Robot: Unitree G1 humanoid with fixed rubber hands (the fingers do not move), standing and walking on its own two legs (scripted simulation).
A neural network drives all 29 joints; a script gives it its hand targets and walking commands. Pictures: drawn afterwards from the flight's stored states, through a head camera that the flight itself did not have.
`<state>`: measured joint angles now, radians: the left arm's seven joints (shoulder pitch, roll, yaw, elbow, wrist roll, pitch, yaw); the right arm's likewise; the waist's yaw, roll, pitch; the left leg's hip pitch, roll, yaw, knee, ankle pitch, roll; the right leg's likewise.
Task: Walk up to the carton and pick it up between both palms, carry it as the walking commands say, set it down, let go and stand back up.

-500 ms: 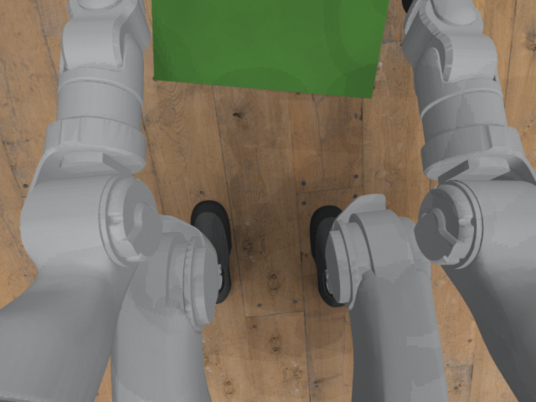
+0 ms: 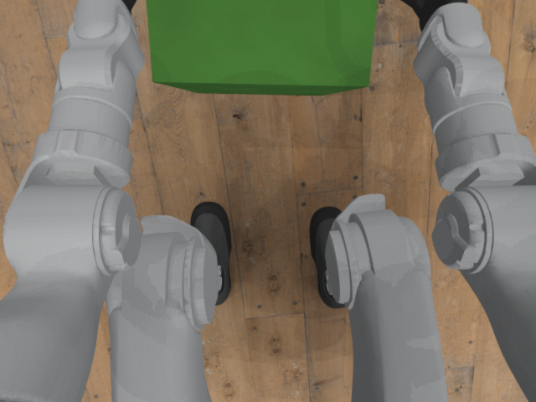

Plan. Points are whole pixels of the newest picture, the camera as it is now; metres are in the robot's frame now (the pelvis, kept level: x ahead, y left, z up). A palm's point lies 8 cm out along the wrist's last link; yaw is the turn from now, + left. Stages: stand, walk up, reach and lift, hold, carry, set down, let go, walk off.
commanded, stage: set down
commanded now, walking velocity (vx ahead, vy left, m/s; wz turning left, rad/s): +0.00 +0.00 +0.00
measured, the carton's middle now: (261, 6) +0.55 +0.00 -0.25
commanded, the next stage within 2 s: let go in 1.38 s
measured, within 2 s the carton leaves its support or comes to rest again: neither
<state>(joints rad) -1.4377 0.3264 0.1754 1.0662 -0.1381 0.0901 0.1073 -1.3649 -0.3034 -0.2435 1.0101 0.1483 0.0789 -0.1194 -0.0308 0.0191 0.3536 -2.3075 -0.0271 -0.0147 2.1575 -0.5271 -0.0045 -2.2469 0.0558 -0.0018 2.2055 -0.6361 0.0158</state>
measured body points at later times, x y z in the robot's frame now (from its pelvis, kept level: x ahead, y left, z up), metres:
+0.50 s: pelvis -0.02 +0.00 +0.03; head +0.33 -0.01 +0.30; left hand +0.56 +0.17 -0.09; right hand +0.54 -0.21 -0.09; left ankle +0.12 +0.12 -0.34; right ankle +0.09 -0.12 -0.34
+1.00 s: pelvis -0.02 +0.00 +0.16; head +0.33 -0.01 +0.43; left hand +0.56 +0.17 +0.05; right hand +0.54 -0.21 +0.05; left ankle +0.12 +0.12 -0.34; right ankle +0.09 -0.12 -0.34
